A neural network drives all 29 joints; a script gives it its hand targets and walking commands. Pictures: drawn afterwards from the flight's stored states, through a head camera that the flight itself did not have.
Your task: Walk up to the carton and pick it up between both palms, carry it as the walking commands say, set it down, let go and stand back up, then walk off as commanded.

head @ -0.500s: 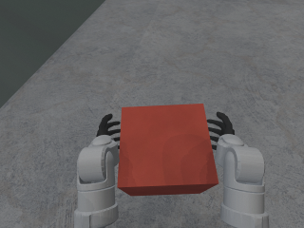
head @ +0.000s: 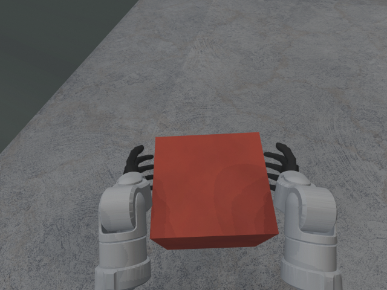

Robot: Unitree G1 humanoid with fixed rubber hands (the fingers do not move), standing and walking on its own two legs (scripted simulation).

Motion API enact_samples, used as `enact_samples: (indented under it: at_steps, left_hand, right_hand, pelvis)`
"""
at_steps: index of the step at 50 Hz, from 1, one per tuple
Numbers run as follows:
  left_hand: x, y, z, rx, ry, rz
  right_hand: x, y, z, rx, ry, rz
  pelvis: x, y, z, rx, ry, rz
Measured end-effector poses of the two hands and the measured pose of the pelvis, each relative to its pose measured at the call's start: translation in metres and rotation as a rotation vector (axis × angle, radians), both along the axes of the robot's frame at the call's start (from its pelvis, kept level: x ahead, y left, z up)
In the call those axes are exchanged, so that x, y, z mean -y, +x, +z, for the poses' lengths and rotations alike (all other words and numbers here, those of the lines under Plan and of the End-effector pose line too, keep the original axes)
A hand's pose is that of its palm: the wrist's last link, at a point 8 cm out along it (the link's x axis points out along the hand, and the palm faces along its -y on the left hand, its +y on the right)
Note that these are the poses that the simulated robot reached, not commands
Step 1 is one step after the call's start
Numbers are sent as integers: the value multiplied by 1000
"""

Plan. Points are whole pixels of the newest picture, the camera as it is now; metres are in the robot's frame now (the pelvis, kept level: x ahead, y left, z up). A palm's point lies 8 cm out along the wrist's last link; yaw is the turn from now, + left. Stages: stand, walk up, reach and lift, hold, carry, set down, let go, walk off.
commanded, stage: carry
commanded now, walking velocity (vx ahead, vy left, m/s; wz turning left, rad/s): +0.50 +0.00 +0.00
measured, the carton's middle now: (209, 196) +0.32 +0.00 -0.01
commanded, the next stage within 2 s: none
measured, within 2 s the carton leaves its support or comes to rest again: neither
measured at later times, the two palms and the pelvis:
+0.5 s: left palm (152, 73) +0.63 +0.14 +0.09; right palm (259, 70) +0.63 -0.14 +0.09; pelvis +0.32 +0.00 +0.00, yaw +0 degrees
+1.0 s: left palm (161, 20) +0.94 +0.15 +0.09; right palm (242, 19) +0.94 -0.13 +0.08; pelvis +0.64 +0.01 +0.00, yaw -1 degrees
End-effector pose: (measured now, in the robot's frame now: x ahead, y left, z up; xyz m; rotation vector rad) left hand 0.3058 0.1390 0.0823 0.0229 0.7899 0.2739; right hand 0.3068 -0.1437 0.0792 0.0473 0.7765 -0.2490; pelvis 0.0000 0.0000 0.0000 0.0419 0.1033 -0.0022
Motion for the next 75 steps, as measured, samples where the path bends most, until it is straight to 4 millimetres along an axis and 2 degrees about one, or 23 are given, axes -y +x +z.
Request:
enact_samples:
  at_steps: [5, 9, 14, 19, 22, 28, 34, 37, 43, 48, 50, 55, 59, 63, 69, 72, 75]
  left_hand:
    - [-15, 69, -10, 26, -22, -13]
    - [-20, 119, -5, 15, -28, -18]
    - [-16, 180, 4, 13, -24, -22]
    - [-2, 248, 10, 57, 3, -24]
    - [0, 286, 14, 55, 8, -15]
    - [-7, 354, 7, 14, 2, 8]
    - [-25, 436, -10, 22, -22, -5]
    - [-31, 475, -11, 13, -30, -9]
    - [-26, 547, -2, -5, -24, -15]
    - [-13, 611, 3, 27, 2, -18]
    - [-9, 636, 6, 27, 8, -17]
    - [-14, 683, 2, 4, -2, 11]
    - [-22, 722, -6, -2, -18, 5]
    - [-30, 762, -5, 13, -27, 1]
    - [-24, 811, -1, 20, 0, -5]
    - [-20, 835, 4, 28, 7, -1]
    - [-21, 857, 1, 37, -12, 16]
  right_hand:
    - [-15, 65, -4, 26, -21, -13]
    - [-20, 113, 3, 15, -27, -17]
    - [-16, 173, 10, 12, -22, -21]
    - [-2, 241, 8, 57, 5, -23]
    - [0, 282, 11, 56, 9, -14]
    - [-7, 357, 6, 17, 4, 8]
    - [-25, 435, -5, 25, -19, -5]
    - [-31, 472, -3, 16, -27, -8]
    - [-26, 543, 4, -3, -20, -15]
    - [-12, 607, 2, 30, 6, -17]
    - [-9, 631, 3, 29, 12, -17]
    - [-14, 686, 1, 6, 0, 7]
    - [-22, 723, -2, 1, -15, 2]
    - [-30, 762, 1, 15, -24, -4]
    - [-24, 809, -3, 22, 3, -10]
    - [-20, 835, 1, 30, 10, -6]
    - [-21, 860, 3, 38, -8, 11]
  pelvis:
    - [-17, 69, -15, 21, -23, -15]
    - [-23, 118, -6, 16, -38, -20]
    - [-20, 178, 3, 13, -43, -25]
    - [-8, 249, -8, 33, -35, -24]
    - [-3, 288, -5, 15, -27, -13]
    - [-5, 356, 1, -1, 9, 8]
    - [-24, 438, -15, 22, -16, -6]
    - [-31, 475, -12, 22, -25, -9]
    - [-28, 546, 2, 10, -35, -17]
    - [-16, 612, -7, 34, -29, -19]
    - [-13, 635, -4, 19, -27, -17]
    - [-11, 684, 1, 2, 7, 6]
    - [-20, 723, -4, 18, -11, 1]
    - [-28, 761, -5, 7, -32, -4]
    - [-25, 811, -7, 24, -33, -9]
    - [-21, 835, -6, 7, -16, -7]
    - [-17, 859, -9, 2, 16, 6]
